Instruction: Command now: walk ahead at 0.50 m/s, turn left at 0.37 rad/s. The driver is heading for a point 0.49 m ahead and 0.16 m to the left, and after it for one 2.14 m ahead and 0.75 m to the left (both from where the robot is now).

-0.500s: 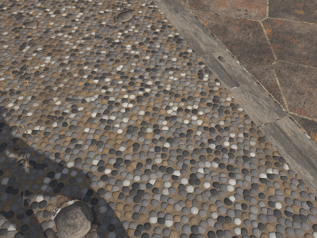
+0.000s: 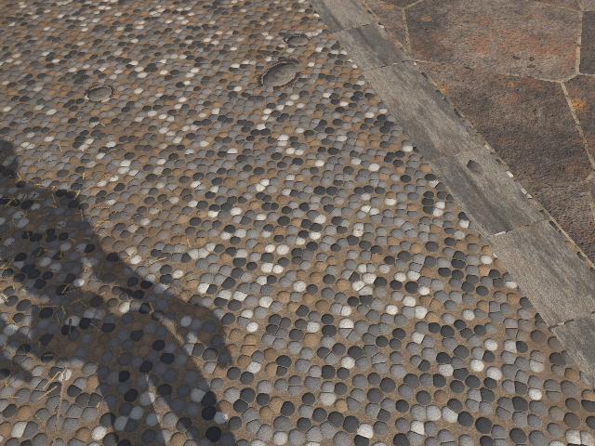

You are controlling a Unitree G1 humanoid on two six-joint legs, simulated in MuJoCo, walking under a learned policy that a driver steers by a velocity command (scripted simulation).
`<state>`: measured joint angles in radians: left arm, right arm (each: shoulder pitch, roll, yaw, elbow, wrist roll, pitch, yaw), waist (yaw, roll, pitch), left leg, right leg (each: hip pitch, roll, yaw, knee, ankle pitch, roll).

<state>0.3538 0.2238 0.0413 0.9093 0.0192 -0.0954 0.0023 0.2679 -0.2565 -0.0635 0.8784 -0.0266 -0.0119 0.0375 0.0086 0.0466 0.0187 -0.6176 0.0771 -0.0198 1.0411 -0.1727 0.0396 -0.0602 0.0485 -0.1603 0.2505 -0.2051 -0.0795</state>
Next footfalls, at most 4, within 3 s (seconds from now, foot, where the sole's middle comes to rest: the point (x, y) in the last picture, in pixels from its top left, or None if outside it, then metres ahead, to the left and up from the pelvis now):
0.28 left None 0.29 0.11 -0.78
0.78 right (301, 407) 0.60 0.06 -0.78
1.18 left None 0.40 0.20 -0.78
1.42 right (324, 435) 0.53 0.01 -0.78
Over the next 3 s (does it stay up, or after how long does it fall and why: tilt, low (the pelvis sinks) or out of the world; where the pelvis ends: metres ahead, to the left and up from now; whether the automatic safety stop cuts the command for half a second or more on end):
stays up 0.87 0.34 -0.02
